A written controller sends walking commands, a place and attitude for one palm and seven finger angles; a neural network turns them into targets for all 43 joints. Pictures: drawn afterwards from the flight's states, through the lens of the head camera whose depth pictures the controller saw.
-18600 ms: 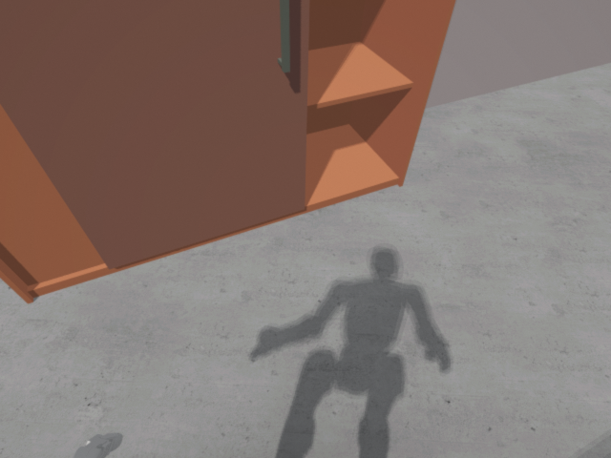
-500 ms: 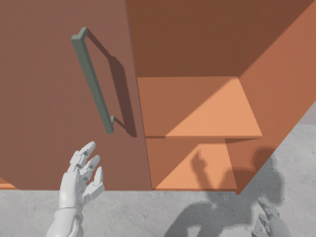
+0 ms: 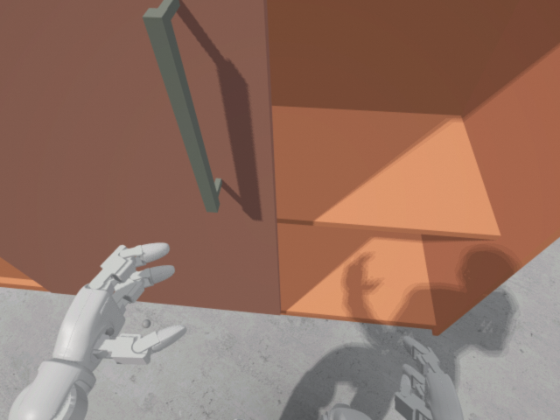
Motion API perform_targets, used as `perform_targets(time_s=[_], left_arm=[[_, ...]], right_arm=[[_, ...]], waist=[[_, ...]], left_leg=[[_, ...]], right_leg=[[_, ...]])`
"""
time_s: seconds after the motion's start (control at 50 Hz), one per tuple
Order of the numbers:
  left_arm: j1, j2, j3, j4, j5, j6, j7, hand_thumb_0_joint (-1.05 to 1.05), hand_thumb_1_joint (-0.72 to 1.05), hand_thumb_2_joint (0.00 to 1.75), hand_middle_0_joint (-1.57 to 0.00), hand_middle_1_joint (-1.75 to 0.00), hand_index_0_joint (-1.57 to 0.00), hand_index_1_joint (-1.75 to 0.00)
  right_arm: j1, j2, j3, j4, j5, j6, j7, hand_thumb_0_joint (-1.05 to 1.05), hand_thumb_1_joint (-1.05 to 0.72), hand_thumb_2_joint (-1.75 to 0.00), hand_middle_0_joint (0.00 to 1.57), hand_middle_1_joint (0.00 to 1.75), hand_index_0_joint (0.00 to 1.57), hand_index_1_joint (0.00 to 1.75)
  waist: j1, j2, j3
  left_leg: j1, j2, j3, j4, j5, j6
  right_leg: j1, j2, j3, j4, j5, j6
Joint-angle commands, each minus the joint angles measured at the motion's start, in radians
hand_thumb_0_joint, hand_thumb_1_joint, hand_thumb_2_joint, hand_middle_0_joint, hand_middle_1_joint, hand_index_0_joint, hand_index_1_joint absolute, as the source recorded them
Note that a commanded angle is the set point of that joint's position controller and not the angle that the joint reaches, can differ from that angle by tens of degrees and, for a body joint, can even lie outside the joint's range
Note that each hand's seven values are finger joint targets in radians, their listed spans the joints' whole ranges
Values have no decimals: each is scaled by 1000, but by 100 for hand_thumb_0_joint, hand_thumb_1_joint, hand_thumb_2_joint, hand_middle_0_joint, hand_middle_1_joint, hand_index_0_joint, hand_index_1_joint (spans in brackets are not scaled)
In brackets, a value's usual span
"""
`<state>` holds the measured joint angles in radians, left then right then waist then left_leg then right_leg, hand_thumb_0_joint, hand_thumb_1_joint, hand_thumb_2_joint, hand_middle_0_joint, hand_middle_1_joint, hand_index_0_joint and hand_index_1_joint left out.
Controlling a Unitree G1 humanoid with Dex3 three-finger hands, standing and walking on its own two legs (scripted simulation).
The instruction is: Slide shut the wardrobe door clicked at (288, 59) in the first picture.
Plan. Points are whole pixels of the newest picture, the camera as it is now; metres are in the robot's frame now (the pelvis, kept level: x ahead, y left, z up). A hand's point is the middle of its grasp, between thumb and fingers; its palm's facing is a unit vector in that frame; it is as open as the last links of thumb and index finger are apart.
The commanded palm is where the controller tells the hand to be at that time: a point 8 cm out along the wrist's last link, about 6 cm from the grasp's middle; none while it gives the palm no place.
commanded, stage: raise the hand with hooked fingers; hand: left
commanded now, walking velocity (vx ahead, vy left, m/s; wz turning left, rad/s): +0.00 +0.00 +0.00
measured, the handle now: (196, 127) +0.47 +0.14 +0.16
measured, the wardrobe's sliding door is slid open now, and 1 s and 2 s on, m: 0.52 0.52 0.52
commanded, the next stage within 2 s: move the hooked fingers beside the handle in 1.30 s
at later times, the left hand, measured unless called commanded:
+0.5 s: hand (41, 257) +0.26 +0.26 +0.16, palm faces +0.06 -0.99 -0.12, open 13.5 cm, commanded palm +0.23 +0.31 +0.16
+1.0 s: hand (19, 220) +0.29 +0.28 +0.19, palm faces +0.00 -1.00 -0.09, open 13.9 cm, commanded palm +0.25 +0.33 +0.20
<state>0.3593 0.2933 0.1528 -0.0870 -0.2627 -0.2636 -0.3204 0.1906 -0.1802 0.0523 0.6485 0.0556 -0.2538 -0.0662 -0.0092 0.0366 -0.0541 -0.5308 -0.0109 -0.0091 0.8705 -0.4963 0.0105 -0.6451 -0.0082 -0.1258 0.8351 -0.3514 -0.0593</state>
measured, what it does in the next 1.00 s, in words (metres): stands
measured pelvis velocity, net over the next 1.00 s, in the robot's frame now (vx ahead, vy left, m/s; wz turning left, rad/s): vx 0.01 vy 0.02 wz -0.01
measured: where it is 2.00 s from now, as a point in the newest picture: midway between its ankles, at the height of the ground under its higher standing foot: outside the picture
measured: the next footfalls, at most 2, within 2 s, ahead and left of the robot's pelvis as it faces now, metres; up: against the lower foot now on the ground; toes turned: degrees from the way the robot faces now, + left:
none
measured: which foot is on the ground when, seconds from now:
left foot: down 0.00-1.00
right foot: down 0.00-1.00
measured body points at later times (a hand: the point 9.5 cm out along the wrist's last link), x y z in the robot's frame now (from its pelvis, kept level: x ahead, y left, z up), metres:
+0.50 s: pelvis +0.02 +0.02 +0.03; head +0.02 +0.02 +0.48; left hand +0.25 +0.32 +0.17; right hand +0.20 -0.23 -0.03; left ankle -0.04 +0.11 -0.70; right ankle +0.04 -0.08 -0.70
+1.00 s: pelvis +0.01 +0.02 +0.04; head +0.01 +0.00 +0.49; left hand +0.28 +0.34 +0.20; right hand +0.17 -0.24 -0.04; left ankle -0.04 +0.11 -0.70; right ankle +0.04 -0.08 -0.70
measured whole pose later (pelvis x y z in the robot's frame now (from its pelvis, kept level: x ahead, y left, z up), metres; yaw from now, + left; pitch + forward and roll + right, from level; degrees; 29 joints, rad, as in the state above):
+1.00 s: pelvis +0.01 +0.02 +0.04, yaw -1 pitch +0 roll -1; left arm -0.02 0.48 0.44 0.12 -0.36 0.12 -0.45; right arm 0.22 -0.29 0.04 0.68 0.08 -0.24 -0.11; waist 0.02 0.05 -0.01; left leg -0.15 -0.01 0.00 0.48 -0.32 0.03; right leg -0.25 0.01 -0.10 0.43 -0.17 -0.04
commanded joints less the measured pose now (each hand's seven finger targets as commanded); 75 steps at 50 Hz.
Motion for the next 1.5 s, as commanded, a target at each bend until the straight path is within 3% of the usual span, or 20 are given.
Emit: perform_targets(time_s=[0.0, 0.08, 0.12, 0.18, 0.28, 0.38, 0.4, 0.5, 0.58, 0.68, 0.78, 0.84, 0.92, 0.98, 1.08, 1.16, 1.26, 1.38, 1.42, 1.48], left_arm=[[78, 161, 283, -277, -110, 34, 66, 0, -6, 49, -27, -92, -27, -92], [40, 138, 265, -304, -115, -34, 109, 0, -15, 45, -27, -98, -27, -98], [20, 121, 204, -262, -89, -48, 89, 0, -20, 43, -28, -100, -28, -100], [-36, 137, 156, -211, -69, -15, 36, 0, -27, 40, -28, -105, -28, -105], [-174, 297, 278, -242, -83, 31, 14, 0, -38, 35, -29, -112, -29, -112], [-269, 330, 356, -229, -120, 29, 25, 0, -50, 30, -30, -120, -30, -120], [-294, 294, 324, -214, -126, 37, 15, 0, -50, 30, -30, -120, -30, -120], [-360, 282, 267, -72, -109, 173, -55, 0, -50, 30, -30, -120, -30, -120], [-461, 368, 330, -48, -109, 263, -88, 0, -50, 30, -30, -120, -30, -120], [-615, 467, 436, -65, -128, 233, -77, 0, -50, 30, -30, -120, -30, -120], [-674, 475, 423, -8, -114, 240, -97, 0, -50, 30, -30, -120, -30, -120], [-594, 392, 342, 53, -114, 302, -130, 0, -50, 30, -30, -120, -30, -120], [-566, 416, 371, 31, -124, 345, -141, 0, -50, 30, -30, -120, -30, -120], [-605, 493, 459, -48, -136, 306, -110, 0, -50, 30, -30, -120, -30, -120], [-641, 480, 465, -90, -125, 223, -58, 0, -50, 30, -30, -120, -30, -120], [-619, 423, 388, -37, -106, 261, -74, 0, -50, 30, -30, -120, -30, -120], [-607, 423, 380, -19, -112, 320, -99, 0, -50, 30, -30, -120, -30, -120], [-618, 467, 447, -36, -136, 278, -84, 0, -50, 30, -30, -120, -30, -120], [-673, 411, 387, -15, -131, 268, -82, 0, -50, 30, -30, -120, -30, -120], [-715, 431, 379, 62, -111, 279, -78, 0, -50, 30, -30, -120, -30, -120]], right_arm=[[-102, -158, -83, -199, 10, -58, -33, 0, -90, -90, 20, 30, 20, 30], [-54, -164, -89, -156, -3, -88, -14, 0, -90, -90, 20, 30, 20, 30], [-34, -177, -94, -136, -1, -101, -9, 0, -90, -90, 20, 30, 20, 30], [-26, -206, -95, -133, 8, -116, -20, 0, -90, -90, 20, 30, 20, 30], [-20, -232, -87, -130, 7, -126, -46, 0, -90, -90, 20, 30, 20, 30], [-12, -224, -71, -110, -1, -129, -49, 0, -90, -90, 20, 30, 20, 30], [-24, -211, -67, -107, 2, -130, -48, 0, -90, -90, 20, 30, 20, 30], [-39, -228, -57, -105, 16, -115, -52, 0, -90, -90, 20, 30, 20, 30], [-49, -239, -51, -119, 17, -91, -61, 0, -90, -90, 20, 30, 20, 30], [-69, -230, -42, -112, 7, -80, -67, 0, -90, -90, 20, 30, 20, 30], [-70, -231, -44, -98, 10, -74, -67, 0, -90, -90, 20, 30, 20, 30], [-76, -234, -49, -105, 23, -61, -60, 0, -90, -90, 20, 30, 20, 30], [-85, -242, -58, -127, 27, -46, -50, 0, -90, -90, 20, 30, 20, 30], [-86, -244, -60, -133, 16, -45, -51, 0, -90, -90, 20, 30, 20, 30], [-73, -229, -57, -113, 6, -59, -59, 0, -90, -90, 20, 30, 20, 30], [-82, -227, -57, -109, 18, -58, -66, 0, -90, -90, 20, 30, 20, 30], [-90, -234, -57, -121, 25, -48, -67, 0, -90, -90, 20, 30, 20, 30], [-84, -234, -55, -119, 16, -52, -65, 0, -90, -90, 20, 30, 20, 30], [-90, -224, -53, -109, 19, -53, -69, 0, -90, -90, 20, 30, 20, 30], [-78, -238, -54, -92, 22, -48, -72, 0, -90, -90, 20, 30, 20, 30]], waist=[[72, -57, -267], [46, -20, -204], [11, 5, -167], [-10, 13, -100], [16, 30, -141], [40, 79, -176], [36, 67, -152], [32, 74, -68], [34, 18, -79], [45, 1, -124], [43, 84, -139], [40, 70, -97], [44, -1, -106], [58, -16, -153], [52, 66, -148], [39, 111, -103], [37, 29, -101], [51, -2, -136], [31, 16, -103], [19, 31, -67]], left_leg=[[-3, -3, -36, -185, 371, 3], [45, 2, -37, -208, 488, -13], [65, 7, -29, -217, 461, -8], [84, 6, -33, -241, 412, 1], [149, 6, -50, -297, 408, 4], [237, 8, -54, -340, 558, -19], [240, 9, -54, -355, 557, -24], [249, 13, -46, -409, 525, -19], [269, 15, -49, -430, 492, -4], [300, 8, -54, -455, 493, -6], [325, 5, -46, -472, 509, -10], [297, 10, -42, -479, 473, -11], [279, 14, -40, -469, 451, -3], [290, 8, -37, -463, 479, -2], [305, 2, -25, -469, 485, -10], [289, 4, -19, -475, 434, -8], [271, 10, -26, -469, 407, -2], [276, 3, -25, -460, 441, -2], [272, 4, -22, -462, 413, -3], [253, 6, -18, -458, 367, -3]], right_leg=[[424, -29, 103, -164, 238, 56], [404, -3, 68, -158, 382, 55], [369, -4, 75, -179, 346, 63], [349, 3, 74, -218, 277, 56], [424, 5, 65, -260, 244, 50], [502, 18, 46, -291, 373, 43], [502, 19, 41, -304, 378, 44], [511, 20, 42, -353, 365, 42], [530, 22, 50, -385, 343, 44], [569, 28, 57, -414, 328, 42], [594, 21, 66, -431, 354, 33], [575, 13, 68, -435, 338, 34], [578, 9, 80, -434, 322, 37], [607, 17, 82, -427, 337, 41], [606, 23, 82, -433, 341, 35], [585, 11, 95, -444, 309, 32], [588, 9, 102, -450, 279, 39], [614, 17, 103, -441, 312, 43], [583, 14, 108, -450, 287, 44], [553, 7, 122, -463, 223, 43]])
